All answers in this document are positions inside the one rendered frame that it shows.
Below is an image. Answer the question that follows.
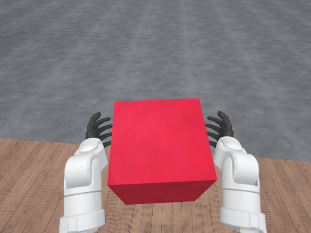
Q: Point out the left robot forearm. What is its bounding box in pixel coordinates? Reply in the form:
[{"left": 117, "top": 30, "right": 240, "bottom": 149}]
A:
[{"left": 59, "top": 138, "right": 108, "bottom": 233}]

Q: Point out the right robot hand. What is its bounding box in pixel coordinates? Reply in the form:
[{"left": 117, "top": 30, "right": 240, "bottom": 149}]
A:
[{"left": 205, "top": 111, "right": 234, "bottom": 148}]

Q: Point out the right robot forearm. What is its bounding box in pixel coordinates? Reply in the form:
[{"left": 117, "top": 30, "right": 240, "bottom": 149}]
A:
[{"left": 213, "top": 136, "right": 267, "bottom": 233}]

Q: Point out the left robot hand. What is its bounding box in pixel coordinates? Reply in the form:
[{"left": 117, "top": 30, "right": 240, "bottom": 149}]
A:
[{"left": 86, "top": 112, "right": 113, "bottom": 148}]

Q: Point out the carton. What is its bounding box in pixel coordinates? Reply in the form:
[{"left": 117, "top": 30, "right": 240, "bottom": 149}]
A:
[{"left": 107, "top": 98, "right": 217, "bottom": 205}]

